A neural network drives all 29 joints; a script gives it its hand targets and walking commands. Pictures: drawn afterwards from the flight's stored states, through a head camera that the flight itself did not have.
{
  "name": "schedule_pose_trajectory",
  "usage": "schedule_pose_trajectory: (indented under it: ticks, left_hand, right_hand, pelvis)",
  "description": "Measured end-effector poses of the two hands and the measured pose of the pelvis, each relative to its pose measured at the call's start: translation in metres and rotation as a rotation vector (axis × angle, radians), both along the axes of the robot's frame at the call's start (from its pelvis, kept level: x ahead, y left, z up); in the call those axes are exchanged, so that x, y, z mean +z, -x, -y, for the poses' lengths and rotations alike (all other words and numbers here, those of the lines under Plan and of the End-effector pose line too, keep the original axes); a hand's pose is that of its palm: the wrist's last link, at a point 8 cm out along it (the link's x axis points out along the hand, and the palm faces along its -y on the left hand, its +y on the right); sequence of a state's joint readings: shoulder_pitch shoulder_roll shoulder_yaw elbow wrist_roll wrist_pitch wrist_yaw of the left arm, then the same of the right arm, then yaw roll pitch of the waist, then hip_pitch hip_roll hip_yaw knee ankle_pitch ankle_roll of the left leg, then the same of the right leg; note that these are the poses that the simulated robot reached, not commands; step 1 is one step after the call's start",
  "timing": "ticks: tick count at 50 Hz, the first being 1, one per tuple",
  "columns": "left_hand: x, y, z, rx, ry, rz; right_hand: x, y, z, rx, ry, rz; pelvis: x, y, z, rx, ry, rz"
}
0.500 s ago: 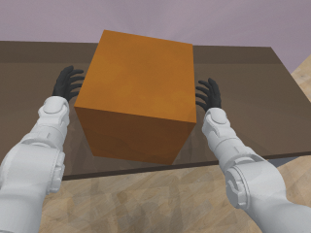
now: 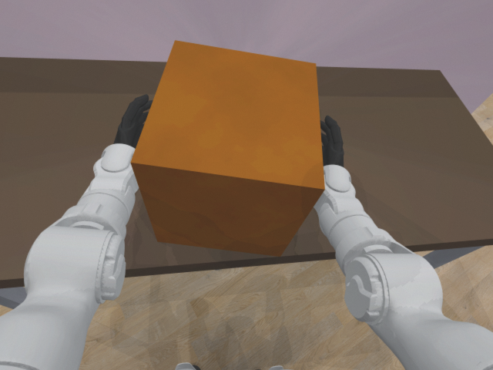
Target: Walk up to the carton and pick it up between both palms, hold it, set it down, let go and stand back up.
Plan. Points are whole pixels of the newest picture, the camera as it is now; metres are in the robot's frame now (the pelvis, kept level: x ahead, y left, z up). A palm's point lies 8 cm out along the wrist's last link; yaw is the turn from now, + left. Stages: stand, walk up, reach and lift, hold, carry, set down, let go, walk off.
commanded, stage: reach and lift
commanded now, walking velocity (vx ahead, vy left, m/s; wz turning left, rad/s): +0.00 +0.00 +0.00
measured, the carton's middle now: (232, 157) +0.47 +0.00 +0.02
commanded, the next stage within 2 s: none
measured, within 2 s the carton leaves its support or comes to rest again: leaves its support in 1.68 s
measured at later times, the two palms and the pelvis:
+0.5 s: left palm (128, 147) +0.46 +0.17 +0.06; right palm (328, 168) +0.42 -0.16 +0.06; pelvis +0.02 +0.00 +0.02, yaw +0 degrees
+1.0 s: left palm (127, 148) +0.46 +0.17 +0.06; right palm (327, 169) +0.42 -0.16 +0.06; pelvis +0.02 -0.01 +0.03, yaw +1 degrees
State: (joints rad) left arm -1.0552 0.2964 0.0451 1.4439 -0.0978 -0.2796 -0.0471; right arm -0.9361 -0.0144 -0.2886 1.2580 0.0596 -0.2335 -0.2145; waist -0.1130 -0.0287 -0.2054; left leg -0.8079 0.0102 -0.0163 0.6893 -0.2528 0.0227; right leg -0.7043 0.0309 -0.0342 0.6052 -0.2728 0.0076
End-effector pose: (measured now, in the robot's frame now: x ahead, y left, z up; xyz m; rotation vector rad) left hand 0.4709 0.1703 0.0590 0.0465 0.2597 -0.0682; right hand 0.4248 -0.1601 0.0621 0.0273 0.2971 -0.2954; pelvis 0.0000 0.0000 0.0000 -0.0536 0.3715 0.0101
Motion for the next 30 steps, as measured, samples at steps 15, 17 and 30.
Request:
schedule_pose_trajectory:
  ticks: [15,17,30]
  left_hand:
    - [0.002,0.008,-0.001,0.002,0.006,0.021]
    - [0.001,0.009,-0.001,0.005,0.007,0.019]
    - [0.0,0.009,-0.002,0.009,-0.003,-0.002]
  right_hand:
    - [0.002,0.009,-0.003,0.012,0.068,0.053]
    - [0.001,0.01,-0.004,0.016,0.069,0.054]
    - [-0.003,0.007,-0.004,0.025,0.066,0.052]
  pelvis:
    - [0.018,-0.005,-0.005,0.004,-0.01,0.092]
    - [0.02,-0.008,-0.005,0.004,-0.013,0.106]
    - [0.025,-0.028,0.001,0.003,-0.025,0.131]
